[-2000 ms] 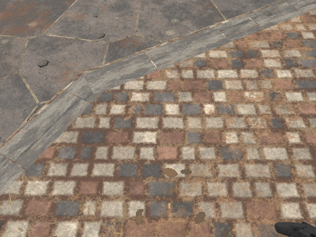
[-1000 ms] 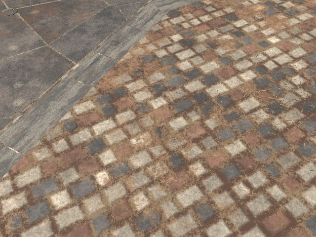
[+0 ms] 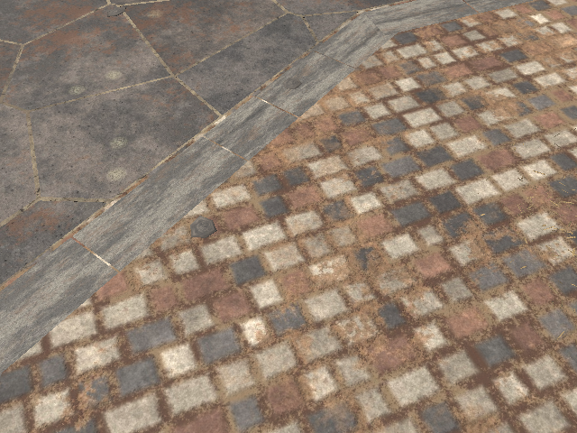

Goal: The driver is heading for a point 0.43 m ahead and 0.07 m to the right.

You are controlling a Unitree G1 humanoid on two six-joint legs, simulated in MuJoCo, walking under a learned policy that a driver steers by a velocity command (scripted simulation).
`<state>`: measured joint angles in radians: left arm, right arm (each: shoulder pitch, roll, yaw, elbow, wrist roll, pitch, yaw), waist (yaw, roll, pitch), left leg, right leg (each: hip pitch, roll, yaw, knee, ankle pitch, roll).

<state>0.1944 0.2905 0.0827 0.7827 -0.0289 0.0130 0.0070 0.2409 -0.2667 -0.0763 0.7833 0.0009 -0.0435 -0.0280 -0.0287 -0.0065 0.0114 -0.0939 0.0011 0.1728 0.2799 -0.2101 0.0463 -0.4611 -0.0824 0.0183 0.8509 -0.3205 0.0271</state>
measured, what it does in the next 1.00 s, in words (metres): walks ahead: right foot, then left foot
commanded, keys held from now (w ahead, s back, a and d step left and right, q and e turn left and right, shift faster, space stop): w+e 0.26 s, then w+q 0.24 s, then no key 0.50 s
